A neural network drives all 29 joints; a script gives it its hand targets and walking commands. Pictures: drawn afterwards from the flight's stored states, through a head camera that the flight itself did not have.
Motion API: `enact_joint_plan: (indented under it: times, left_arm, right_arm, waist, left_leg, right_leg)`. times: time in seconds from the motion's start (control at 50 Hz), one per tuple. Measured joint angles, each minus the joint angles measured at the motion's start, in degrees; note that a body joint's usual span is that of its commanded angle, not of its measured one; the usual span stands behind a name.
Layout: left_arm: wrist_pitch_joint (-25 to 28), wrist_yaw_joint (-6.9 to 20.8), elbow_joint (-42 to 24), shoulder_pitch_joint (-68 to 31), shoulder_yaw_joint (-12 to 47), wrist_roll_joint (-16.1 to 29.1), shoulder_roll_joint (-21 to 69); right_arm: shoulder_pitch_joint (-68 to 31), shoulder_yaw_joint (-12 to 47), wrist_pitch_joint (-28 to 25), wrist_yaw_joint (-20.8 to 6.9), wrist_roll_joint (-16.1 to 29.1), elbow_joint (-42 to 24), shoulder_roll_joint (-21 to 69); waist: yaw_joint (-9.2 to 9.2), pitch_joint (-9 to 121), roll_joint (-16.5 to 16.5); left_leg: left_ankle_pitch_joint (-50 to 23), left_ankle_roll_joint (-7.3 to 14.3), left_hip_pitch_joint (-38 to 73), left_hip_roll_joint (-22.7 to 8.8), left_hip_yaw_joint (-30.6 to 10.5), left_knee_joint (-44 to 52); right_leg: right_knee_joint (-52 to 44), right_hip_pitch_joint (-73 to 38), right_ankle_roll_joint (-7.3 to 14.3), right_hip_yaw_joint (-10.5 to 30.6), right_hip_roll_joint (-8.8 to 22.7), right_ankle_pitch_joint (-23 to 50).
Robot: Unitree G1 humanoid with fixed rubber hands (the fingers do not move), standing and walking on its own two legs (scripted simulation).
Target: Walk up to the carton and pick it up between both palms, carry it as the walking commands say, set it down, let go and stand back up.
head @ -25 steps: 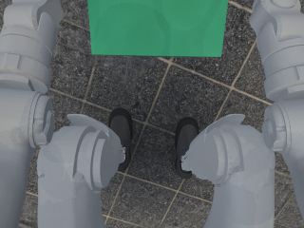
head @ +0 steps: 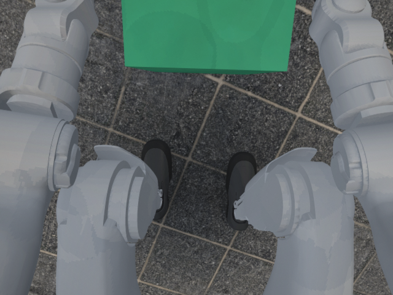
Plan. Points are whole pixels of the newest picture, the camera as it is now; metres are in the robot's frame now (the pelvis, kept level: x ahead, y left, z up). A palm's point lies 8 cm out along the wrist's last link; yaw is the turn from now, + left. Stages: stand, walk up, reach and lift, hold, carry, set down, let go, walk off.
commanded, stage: reach and lift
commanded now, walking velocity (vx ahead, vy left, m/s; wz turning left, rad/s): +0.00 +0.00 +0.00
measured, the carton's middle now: (204, 3) +0.54 +0.01 -0.23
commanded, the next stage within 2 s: none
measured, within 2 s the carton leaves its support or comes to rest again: leaves its support in 0.94 s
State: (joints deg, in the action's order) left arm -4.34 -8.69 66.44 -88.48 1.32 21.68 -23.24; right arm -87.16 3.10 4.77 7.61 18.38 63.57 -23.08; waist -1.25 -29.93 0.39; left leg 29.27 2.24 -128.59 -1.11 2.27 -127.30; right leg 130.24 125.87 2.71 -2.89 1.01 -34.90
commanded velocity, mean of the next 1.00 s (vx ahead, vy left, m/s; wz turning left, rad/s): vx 0.00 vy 0.00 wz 0.00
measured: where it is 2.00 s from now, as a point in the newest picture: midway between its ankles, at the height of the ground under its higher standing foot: (195, 197)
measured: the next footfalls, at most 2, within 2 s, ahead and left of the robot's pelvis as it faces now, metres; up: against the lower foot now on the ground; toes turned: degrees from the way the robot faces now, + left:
none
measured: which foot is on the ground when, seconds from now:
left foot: down 0.00-1.00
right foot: down 0.00-1.00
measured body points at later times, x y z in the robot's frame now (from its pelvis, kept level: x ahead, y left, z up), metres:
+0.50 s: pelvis +0.00 +0.01 +0.00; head +0.38 +0.00 +0.23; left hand +0.57 +0.16 -0.18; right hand +0.57 -0.14 -0.18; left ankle +0.13 +0.11 -0.32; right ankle +0.11 -0.11 -0.32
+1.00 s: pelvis +0.00 +0.01 -0.01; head +0.37 -0.01 +0.24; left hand +0.57 +0.16 -0.17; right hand +0.57 -0.14 -0.17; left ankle +0.13 +0.12 -0.32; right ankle +0.11 -0.11 -0.32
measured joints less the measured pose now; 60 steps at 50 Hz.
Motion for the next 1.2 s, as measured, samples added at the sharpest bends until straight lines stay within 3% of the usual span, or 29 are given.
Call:
enact_joint_plan:
  times: [0.34,0.48,0.74,0.88,1.06,1.2]
  left_arm:
    - [1.07,-2.64,1.24,-2.33,-0.78,-3.06,4.65]
    - [1.78,-2.39,1.44,-1.86,-1.39,-2.29,4.58]
    - [-1.02,0.06,2.86,-2.60,-5.59,-7.28,4.62]
    - [-4.99,1.02,-0.33,-1.29,-5.87,-7.80,4.16]
    - [-8.77,-1.03,-9.81,4.28,-7.96,-9.31,6.12]
    - [-11.80,-2.63,-14.39,5.38,-11.35,-13.33,8.25]
  right_arm:
    - [-1.72,1.13,-1.58,1.87,-1.12,0.72,2.92]
    - [-2.40,2.49,-2.07,2.43,-0.85,1.55,3.11]
    - [-3.95,-2.82,1.67,-0.45,-5.35,3.34,4.20]
    - [-2.34,-3.05,5.40,-1.02,-6.79,-0.81,4.10]
    - [1.36,-4.61,9.18,1.68,-8.72,-7.76,5.28]
    - [1.84,-8.72,10.67,2.26,-11.77,-9.95,6.81]
  waist:
    - [-0.23,0.00,-0.56]
    - [-0.30,-0.01,-0.73]
    - [-0.19,0.08,-0.67]
    - [-0.39,-0.02,-0.77]
    - [-1.50,-0.13,1.00]
    - [-1.83,-0.12,1.50]
  left_leg:
    - [0.73,-0.44,0.46,1.20,-0.34,0.40]
    - [0.86,-0.88,0.61,1.38,-0.24,0.35]
    - [1.22,-0.74,0.07,1.00,0.21,-2.32]
    - [2.05,-1.27,0.58,1.41,-0.16,-3.39]
    - [3.84,-4.32,4.48,4.17,-2.32,-2.15]
    - [2.64,-4.15,6.30,4.94,-2.81,0.04]
  right_leg:
    - [-0.97,-0.08,-1.31,1.01,-1.38,0.18]
    - [-0.91,0.33,-1.68,1.63,-2.15,0.62]
    - [1.95,1.31,-1.56,1.95,-2.57,0.52]
    - [2.95,0.99,-1.44,1.86,-2.95,-0.03]
    - [0.92,-1.89,-2.46,2.52,-5.47,0.12]
    - [-1.60,-4.10,-3.06,2.67,-5.53,1.15]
